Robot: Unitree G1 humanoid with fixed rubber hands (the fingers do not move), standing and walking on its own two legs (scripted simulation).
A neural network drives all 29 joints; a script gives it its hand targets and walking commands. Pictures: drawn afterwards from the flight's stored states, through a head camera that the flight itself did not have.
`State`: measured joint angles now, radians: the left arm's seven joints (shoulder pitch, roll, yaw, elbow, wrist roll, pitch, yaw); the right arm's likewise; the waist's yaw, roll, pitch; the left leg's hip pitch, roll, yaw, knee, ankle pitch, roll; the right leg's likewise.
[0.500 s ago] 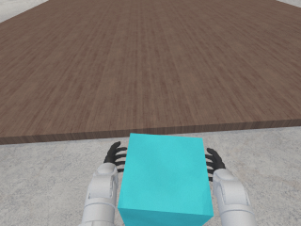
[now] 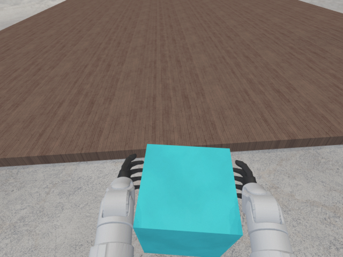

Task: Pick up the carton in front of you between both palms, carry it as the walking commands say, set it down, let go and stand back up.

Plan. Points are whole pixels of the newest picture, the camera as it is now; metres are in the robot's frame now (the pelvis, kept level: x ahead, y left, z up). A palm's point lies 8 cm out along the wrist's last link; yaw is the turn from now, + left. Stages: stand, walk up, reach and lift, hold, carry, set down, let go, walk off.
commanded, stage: hold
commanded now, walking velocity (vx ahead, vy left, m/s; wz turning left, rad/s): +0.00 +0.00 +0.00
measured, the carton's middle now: (184, 203) +0.29 +0.01 -0.03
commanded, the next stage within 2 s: carry in 0.78 s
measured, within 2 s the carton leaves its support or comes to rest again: neither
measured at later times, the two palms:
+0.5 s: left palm (125, 181) +0.29 +0.15 +0.06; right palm (249, 189) +0.29 -0.15 +0.05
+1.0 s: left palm (128, 168) +0.32 +0.15 +0.07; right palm (248, 172) +0.32 -0.15 +0.06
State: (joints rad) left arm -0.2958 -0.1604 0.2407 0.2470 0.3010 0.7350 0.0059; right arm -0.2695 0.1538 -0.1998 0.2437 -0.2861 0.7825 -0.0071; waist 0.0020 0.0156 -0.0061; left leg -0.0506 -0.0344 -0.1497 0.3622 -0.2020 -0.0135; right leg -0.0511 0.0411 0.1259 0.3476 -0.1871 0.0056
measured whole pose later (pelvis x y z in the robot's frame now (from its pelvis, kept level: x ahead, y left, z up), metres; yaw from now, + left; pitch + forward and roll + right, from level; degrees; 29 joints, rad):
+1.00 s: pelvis +0.04 -0.01 -0.01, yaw +1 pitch +2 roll +1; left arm -0.23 -0.14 0.17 0.00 0.20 0.84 0.04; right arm -0.21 0.14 -0.12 0.00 -0.21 0.88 -0.05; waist 0.01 0.00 -0.14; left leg -0.24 0.01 -0.04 0.54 -0.33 -0.03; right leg -0.26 -0.03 0.00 0.57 -0.33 0.01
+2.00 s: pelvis +0.59 +0.01 +0.00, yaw -2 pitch +1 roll +1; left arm -0.04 -0.13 0.07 -0.51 0.03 1.14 0.15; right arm -0.04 0.13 -0.06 -0.50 -0.01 1.16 -0.15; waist -0.03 0.00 -0.09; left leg -0.12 -0.01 0.25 0.32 -0.22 0.08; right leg -0.63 -0.14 -0.10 0.79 -0.12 -0.01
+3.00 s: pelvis +0.87 -0.03 -0.02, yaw +0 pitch +2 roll +0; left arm -0.47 -0.19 0.29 -0.03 0.12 1.07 0.19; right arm -0.44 0.13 -0.30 0.00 -0.09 1.05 -0.17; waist 0.00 0.00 -0.10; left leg -0.25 0.03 0.10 0.56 -0.36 0.01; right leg -0.31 -0.02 -0.20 0.56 -0.29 -0.07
